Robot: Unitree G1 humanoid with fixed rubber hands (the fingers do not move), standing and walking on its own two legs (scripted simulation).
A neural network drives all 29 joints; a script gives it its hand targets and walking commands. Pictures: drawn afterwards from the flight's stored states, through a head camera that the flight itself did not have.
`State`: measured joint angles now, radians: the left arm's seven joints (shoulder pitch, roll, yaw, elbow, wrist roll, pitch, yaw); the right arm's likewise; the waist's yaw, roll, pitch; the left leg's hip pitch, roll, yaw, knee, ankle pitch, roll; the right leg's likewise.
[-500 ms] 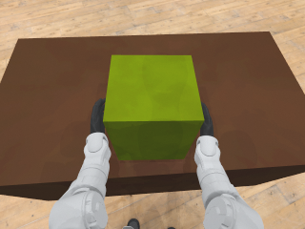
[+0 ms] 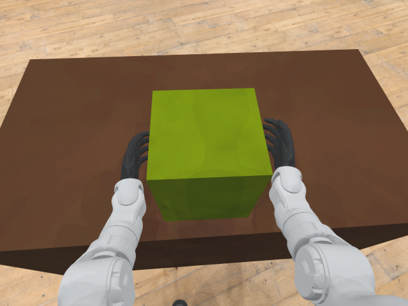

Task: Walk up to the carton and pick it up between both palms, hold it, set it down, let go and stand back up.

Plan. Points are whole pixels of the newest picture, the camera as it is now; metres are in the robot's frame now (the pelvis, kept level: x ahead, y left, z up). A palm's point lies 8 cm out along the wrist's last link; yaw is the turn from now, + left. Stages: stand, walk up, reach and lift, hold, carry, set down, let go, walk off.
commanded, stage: set down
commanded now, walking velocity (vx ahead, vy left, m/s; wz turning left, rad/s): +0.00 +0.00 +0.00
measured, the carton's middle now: (205, 160) +0.43 +0.02 -0.04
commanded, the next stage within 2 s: none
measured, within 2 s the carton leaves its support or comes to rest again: neither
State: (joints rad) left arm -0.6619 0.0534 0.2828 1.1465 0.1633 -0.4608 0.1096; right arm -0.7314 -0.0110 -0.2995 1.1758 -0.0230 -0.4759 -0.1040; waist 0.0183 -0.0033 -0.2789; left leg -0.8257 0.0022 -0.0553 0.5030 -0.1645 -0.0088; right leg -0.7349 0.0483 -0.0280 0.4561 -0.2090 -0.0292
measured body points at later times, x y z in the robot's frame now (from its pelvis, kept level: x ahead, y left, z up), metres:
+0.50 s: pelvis -0.03 +0.00 +0.00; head +0.07 +0.01 +0.44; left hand +0.35 +0.18 -0.03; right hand +0.32 -0.17 -0.04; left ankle +0.01 +0.12 -0.72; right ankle -0.03 -0.10 -0.72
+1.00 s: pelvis -0.06 +0.01 +0.00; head -0.01 +0.05 +0.45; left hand +0.27 +0.21 -0.04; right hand +0.28 -0.18 +0.00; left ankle +0.01 +0.12 -0.72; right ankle -0.03 -0.10 -0.72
